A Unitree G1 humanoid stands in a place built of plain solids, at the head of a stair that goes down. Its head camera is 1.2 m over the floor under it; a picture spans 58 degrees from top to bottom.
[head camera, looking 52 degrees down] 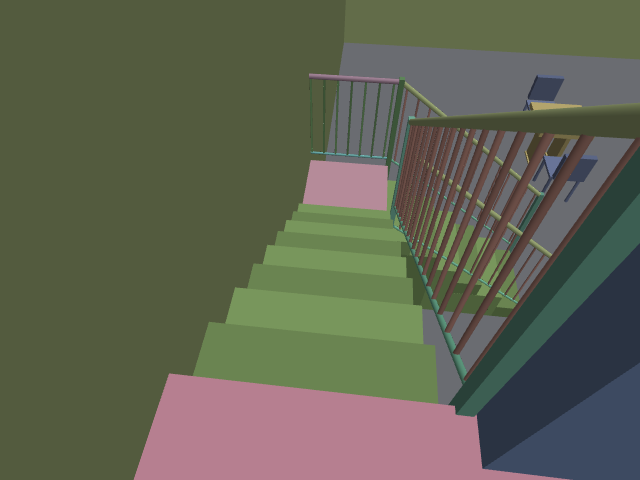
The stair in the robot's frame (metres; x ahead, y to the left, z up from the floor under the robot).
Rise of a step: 0.20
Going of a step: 0.27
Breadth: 0.80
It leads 6 degrees to the right of straight ahead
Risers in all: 9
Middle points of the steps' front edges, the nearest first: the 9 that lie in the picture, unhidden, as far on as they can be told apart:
0.41 0.03 0.00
0.68 0.00 -0.20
0.95 -0.03 -0.40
1.21 -0.06 -0.60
1.48 -0.09 -0.80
1.75 -0.12 -1.00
2.02 -0.15 -1.20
2.28 -0.18 -1.40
2.55 -0.21 -1.60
